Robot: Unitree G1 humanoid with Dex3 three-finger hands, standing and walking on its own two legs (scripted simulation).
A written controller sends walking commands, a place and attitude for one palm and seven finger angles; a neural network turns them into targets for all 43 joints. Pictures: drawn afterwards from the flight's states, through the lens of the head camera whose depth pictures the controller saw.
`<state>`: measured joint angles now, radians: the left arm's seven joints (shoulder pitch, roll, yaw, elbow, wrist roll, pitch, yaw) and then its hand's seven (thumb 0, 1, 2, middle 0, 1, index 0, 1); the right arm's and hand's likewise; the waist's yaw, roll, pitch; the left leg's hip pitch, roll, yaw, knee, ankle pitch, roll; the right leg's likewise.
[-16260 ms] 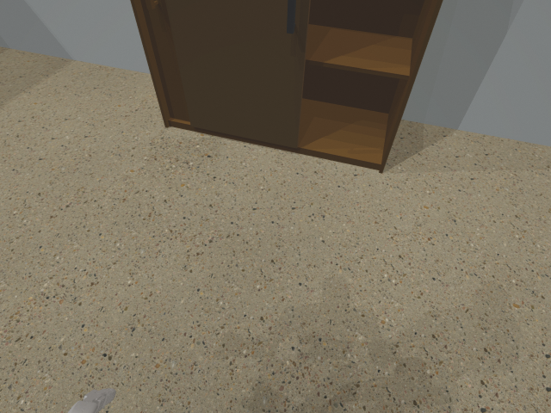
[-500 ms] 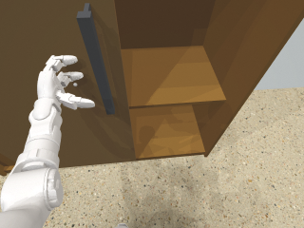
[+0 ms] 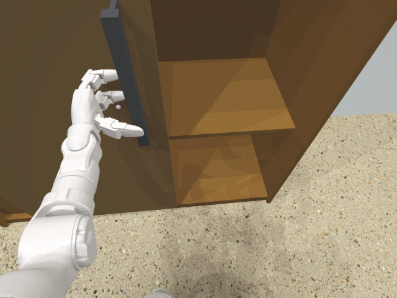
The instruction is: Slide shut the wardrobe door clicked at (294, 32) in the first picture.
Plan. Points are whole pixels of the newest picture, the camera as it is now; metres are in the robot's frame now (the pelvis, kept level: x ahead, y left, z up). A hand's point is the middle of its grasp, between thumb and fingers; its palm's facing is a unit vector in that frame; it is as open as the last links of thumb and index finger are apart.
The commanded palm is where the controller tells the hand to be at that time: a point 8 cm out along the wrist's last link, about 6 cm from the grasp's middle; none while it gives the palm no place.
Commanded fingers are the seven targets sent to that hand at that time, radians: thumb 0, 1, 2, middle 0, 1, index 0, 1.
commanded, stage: feel for the door with the fingertips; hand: left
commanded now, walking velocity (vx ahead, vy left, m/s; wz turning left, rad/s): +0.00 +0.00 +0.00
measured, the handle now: (132, 87) +0.53 +0.12 +0.12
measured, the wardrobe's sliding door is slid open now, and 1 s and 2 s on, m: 0.47 0.47 0.47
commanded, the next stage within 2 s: slide the fingers in behind the handle in 0.36 s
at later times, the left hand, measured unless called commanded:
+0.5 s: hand (118, 101) +0.49 +0.15 +0.11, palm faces +0.07 -1.00 +0.00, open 13.7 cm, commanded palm +0.46 +0.20 +0.11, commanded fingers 0.00 -0.50 0.30 -0.30 -1.20 -0.30 -1.20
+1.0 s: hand (122, 109) +0.47 +0.13 +0.11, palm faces +0.06 -1.00 +0.01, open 14.0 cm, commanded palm +0.44 +0.18 +0.11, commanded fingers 0.00 -0.50 0.30 -0.30 -1.20 -0.30 -1.20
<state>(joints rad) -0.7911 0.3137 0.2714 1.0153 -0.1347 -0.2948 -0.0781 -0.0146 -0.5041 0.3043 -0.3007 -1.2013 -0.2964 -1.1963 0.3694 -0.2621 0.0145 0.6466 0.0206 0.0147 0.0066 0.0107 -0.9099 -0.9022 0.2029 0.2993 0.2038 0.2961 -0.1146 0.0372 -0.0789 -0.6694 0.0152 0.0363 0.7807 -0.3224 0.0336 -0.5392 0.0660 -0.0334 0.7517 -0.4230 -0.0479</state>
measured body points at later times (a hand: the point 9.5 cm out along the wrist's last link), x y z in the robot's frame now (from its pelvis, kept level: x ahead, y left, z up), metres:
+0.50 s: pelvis +0.00 -0.01 +0.00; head +0.07 -0.01 +0.44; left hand +0.48 +0.20 +0.12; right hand +0.02 -0.28 -0.12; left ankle +0.03 +0.10 -0.71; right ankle -0.04 -0.09 -0.71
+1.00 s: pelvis +0.00 +0.00 +0.00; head +0.06 -0.01 +0.45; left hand +0.46 +0.19 +0.11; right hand +0.05 -0.26 -0.12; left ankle +0.03 +0.10 -0.71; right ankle -0.04 -0.09 -0.71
